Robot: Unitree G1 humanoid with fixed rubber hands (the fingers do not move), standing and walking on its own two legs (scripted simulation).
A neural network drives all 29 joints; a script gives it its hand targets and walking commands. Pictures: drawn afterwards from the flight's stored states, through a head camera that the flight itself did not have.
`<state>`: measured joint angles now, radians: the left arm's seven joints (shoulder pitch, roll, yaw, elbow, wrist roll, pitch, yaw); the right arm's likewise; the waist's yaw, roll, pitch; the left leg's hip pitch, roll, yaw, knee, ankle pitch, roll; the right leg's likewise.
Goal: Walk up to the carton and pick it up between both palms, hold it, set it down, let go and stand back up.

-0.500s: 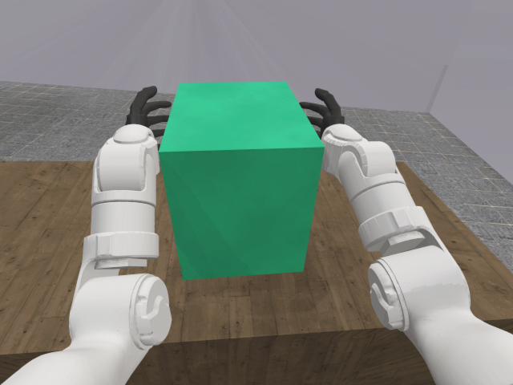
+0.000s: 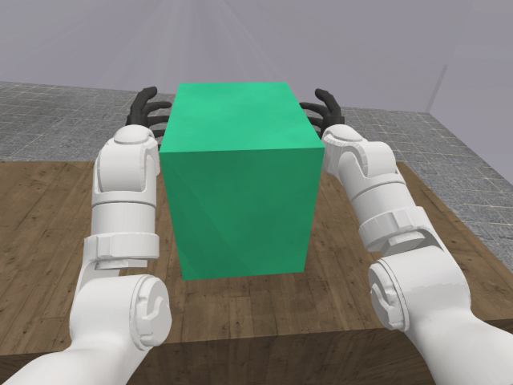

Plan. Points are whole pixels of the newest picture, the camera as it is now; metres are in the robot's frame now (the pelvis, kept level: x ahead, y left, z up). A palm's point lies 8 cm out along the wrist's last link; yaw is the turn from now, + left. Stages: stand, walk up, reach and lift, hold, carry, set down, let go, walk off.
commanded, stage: hold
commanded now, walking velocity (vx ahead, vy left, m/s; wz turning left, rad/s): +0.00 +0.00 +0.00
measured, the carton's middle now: (238, 173) +0.39 +0.00 +0.21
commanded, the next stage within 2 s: set down in 1.32 s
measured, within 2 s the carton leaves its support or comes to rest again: neither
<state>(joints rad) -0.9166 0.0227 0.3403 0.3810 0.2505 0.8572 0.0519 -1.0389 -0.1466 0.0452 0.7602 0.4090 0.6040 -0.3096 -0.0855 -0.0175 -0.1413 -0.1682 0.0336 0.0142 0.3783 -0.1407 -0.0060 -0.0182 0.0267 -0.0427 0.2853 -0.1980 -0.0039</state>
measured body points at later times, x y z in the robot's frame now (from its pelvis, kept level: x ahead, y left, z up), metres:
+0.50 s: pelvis +0.00 +0.00 +0.00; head -0.08 +0.02 +0.44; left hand +0.39 +0.14 +0.28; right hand +0.39 -0.14 +0.28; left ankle +0.04 +0.12 -0.75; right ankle -0.02 -0.11 -0.75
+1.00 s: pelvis +0.00 +0.00 +0.00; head -0.10 +0.03 +0.44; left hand +0.37 +0.14 +0.27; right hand +0.37 -0.14 +0.28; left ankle +0.04 +0.12 -0.75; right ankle -0.02 -0.11 -0.75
